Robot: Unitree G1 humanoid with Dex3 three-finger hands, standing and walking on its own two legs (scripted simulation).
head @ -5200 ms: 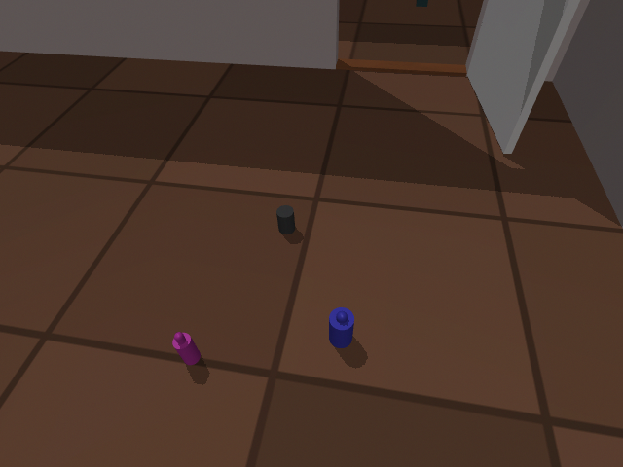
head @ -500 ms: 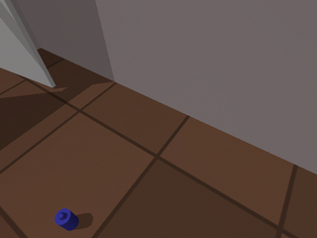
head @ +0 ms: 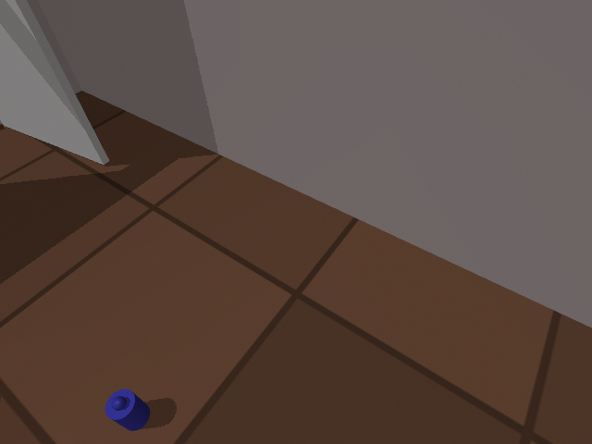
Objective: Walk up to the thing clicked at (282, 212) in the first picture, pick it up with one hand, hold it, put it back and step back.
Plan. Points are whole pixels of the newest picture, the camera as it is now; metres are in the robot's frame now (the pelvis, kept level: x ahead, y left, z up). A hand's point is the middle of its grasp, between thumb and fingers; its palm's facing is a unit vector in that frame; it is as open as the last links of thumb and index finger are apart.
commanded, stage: stand
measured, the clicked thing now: out of the picture +0.44 +1.10 -0.73
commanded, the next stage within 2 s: walk up in 0.92 s
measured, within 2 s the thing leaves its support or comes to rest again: neither
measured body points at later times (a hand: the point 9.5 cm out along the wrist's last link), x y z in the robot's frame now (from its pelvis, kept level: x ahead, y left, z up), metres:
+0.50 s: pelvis +0.00 +0.00 +0.00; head +0.02 +0.00 +0.45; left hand +0.08 +0.30 -0.13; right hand +0.08 -0.30 -0.13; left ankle -0.01 +0.12 -0.75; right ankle +0.01 -0.14 -0.75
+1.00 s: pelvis +0.00 +0.00 +0.00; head +0.02 +0.00 +0.45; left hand +0.07 +0.31 -0.13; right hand +0.08 -0.31 -0.14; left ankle -0.01 +0.13 -0.75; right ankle +0.01 -0.14 -0.75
